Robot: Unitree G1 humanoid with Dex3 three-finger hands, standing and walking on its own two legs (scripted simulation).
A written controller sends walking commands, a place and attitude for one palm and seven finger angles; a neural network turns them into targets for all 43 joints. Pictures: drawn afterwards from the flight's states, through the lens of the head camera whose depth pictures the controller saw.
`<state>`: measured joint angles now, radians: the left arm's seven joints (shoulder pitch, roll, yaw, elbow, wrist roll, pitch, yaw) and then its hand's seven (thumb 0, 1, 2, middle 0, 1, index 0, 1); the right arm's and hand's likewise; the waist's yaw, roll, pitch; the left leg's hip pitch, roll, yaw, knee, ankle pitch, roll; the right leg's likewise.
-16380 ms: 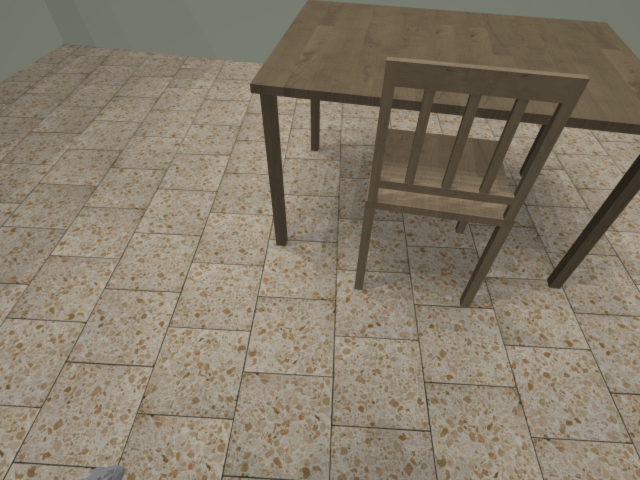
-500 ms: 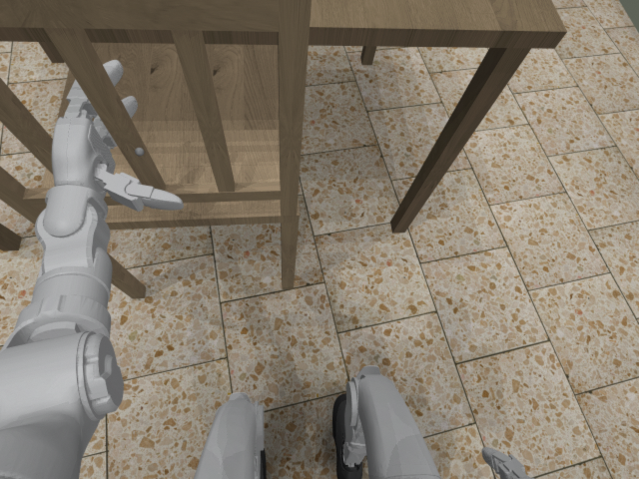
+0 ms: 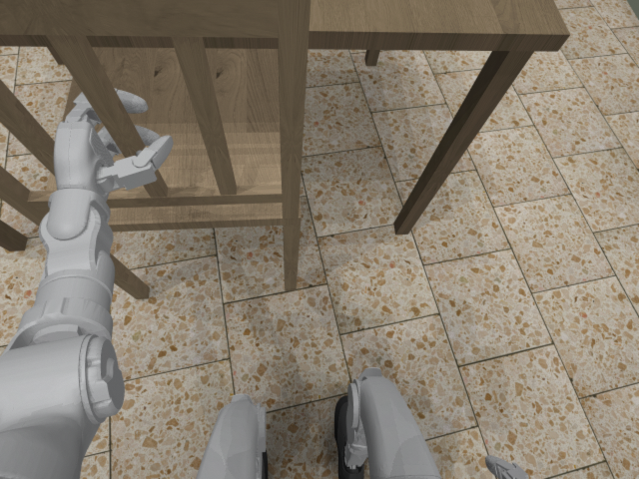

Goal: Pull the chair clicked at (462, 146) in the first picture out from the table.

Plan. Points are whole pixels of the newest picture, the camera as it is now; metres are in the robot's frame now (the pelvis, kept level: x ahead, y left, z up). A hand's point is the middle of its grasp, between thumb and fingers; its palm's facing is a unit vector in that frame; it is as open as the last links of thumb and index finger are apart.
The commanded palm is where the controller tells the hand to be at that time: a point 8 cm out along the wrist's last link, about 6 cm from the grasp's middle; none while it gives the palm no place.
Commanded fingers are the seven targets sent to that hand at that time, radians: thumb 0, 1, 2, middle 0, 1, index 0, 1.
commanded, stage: hook a spindle and tug to test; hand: left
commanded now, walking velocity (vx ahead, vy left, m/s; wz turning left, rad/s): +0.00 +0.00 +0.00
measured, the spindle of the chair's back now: (123, 132) +0.52 +0.22 +0.04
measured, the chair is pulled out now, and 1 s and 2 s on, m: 0.00 0.02 0.15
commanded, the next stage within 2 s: step backward, pulling the chair out in 0.72 s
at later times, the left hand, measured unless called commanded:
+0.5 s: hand (141, 159) +0.49 +0.19 +0.04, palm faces +0.03 -1.00 -0.03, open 5.5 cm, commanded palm +0.44 +0.24 +0.04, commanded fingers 0.00 0.90 0.90 -0.50 -1.45 -0.50 -1.45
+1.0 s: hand (142, 165) +0.47 +0.19 +0.05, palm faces +0.14 -0.98 -0.16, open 5.5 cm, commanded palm +0.44 +0.23 +0.05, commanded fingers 0.00 0.90 0.90 -0.50 -1.45 -0.50 -1.45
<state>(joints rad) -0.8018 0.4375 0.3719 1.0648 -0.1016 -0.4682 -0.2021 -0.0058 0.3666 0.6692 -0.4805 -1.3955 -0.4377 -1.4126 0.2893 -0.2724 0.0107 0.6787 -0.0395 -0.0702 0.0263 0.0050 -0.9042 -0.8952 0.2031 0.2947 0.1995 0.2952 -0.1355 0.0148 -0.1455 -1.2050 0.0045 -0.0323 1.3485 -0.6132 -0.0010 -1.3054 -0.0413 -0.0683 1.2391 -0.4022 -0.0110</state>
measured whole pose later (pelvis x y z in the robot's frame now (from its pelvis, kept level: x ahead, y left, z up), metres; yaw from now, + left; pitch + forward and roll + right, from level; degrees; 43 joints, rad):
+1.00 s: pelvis +0.02 +0.01 +0.06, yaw +0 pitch +19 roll -1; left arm -0.66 0.34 0.25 0.93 -0.04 -0.20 0.05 0.01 0.68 0.79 -0.37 -1.29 -0.44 -1.45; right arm 0.23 -0.23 0.01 0.59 0.06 0.10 -0.07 0.01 -0.91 -0.90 0.20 0.29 0.20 0.30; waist -0.11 0.00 -0.03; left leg -0.85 0.00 0.00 1.02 -0.50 0.01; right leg -0.96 -0.04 -0.04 0.94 -0.31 0.01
